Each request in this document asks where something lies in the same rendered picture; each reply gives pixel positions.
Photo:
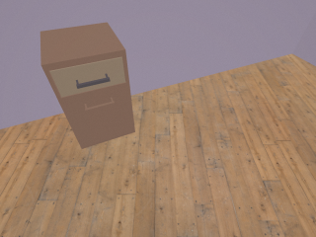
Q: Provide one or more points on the cabinet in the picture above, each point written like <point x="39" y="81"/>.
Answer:
<point x="67" y="47"/>

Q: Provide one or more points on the handle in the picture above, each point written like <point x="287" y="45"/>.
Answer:
<point x="100" y="106"/>
<point x="94" y="82"/>

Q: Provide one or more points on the drawer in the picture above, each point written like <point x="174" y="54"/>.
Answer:
<point x="65" y="78"/>

